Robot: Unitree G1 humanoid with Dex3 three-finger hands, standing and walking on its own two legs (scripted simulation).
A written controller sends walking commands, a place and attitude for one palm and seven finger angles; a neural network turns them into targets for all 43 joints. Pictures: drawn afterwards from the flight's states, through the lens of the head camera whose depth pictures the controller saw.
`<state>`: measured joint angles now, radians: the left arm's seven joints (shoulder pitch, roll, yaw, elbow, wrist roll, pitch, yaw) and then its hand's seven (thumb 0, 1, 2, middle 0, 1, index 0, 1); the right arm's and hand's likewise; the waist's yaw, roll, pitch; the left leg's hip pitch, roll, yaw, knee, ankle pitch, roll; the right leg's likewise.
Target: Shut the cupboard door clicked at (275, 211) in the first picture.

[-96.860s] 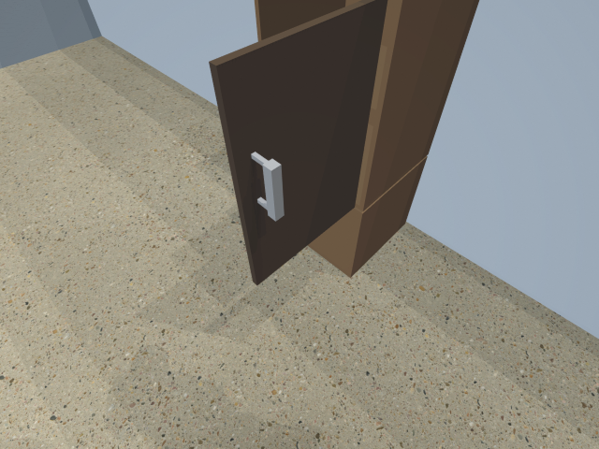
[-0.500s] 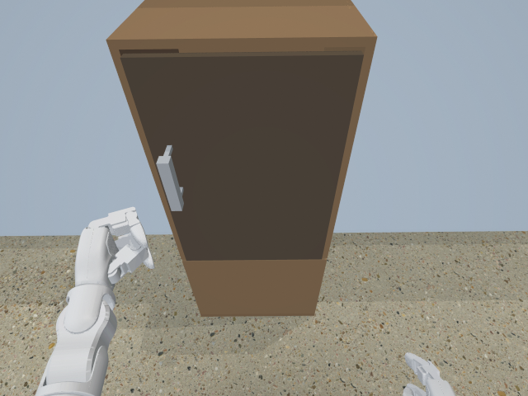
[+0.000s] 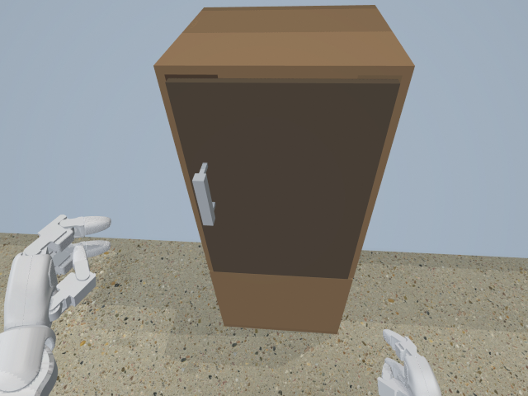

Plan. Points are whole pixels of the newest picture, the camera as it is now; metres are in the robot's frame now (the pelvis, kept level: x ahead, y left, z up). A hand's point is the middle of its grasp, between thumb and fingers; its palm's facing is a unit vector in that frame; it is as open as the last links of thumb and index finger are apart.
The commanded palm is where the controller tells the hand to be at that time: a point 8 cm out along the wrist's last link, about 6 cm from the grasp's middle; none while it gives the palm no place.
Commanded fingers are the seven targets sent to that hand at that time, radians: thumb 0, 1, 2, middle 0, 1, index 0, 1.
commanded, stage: draw the hand back to the body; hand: left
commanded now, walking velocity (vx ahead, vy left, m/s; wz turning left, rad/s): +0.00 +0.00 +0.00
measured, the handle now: (206, 194) +0.51 +0.19 +0.00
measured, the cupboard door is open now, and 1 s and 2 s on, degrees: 0 0 0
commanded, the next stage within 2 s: step back with the hand held close in 0.52 s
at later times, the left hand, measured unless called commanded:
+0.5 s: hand (83, 285) +0.19 +0.24 +0.15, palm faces +0.43 -0.82 -0.39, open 7.4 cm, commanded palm +0.14 +0.28 +0.18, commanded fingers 0.00 0.90 0.90 -0.20 -0.30 -0.20 -0.30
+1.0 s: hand (78, 286) +0.19 +0.24 +0.16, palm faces +0.37 -0.78 -0.50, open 7.5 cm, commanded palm +0.13 +0.28 +0.18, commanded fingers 0.00 0.90 0.90 -0.20 -0.30 -0.20 -0.30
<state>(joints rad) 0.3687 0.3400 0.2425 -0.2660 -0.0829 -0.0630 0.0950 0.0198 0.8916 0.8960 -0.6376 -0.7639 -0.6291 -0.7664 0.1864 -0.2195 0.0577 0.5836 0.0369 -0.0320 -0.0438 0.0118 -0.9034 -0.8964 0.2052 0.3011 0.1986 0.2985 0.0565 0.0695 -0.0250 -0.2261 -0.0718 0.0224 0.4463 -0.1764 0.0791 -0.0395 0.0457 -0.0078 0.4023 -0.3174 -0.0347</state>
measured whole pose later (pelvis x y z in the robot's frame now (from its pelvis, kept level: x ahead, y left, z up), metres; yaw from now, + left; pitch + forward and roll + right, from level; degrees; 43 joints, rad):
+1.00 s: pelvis -0.01 -0.02 +0.00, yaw +0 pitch +0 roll -1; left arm 0.54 0.43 0.39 -0.46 -0.08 -0.09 0.11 0.02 0.89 0.90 -0.22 -0.30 -0.21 -0.30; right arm 0.17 -0.26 -0.02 0.54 0.04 0.09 -0.07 0.01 -0.91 -0.90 0.20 0.30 0.20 0.30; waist 0.01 0.07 0.00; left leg -0.33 -0.04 0.01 0.51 -0.18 0.06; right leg -0.15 0.08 -0.02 0.48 -0.33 -0.04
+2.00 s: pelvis -0.24 +0.07 -0.02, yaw +4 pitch -1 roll -4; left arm 0.38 0.45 0.43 -0.52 -0.04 -0.22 0.14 0.01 0.88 0.90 -0.22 -0.30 -0.21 -0.30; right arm 0.19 -0.19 -0.01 0.61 0.01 -0.07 -0.06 0.01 -0.90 -0.90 0.21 0.30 0.20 0.30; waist 0.03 -0.07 0.03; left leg -0.45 -0.01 0.00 0.69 -0.22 0.06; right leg -0.42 0.05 0.08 0.87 -0.45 0.01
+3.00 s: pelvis -0.30 +0.13 -0.01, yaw +4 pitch +0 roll +1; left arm 0.33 0.28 0.15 0.24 0.02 0.00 0.04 0.01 0.90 0.90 -0.20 -0.30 -0.19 -0.30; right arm 0.19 -0.26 -0.01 0.72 -0.01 0.00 0.02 0.01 -0.90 -0.90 0.20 0.30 0.20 0.30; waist -0.01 0.07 0.01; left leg -0.40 0.02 0.08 0.69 -0.25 -0.01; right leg -0.25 -0.04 -0.12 0.66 -0.40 -0.04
